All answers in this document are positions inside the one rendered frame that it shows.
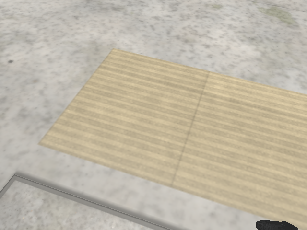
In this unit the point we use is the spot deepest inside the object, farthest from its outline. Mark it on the right robot hand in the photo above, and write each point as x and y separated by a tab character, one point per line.
274	225

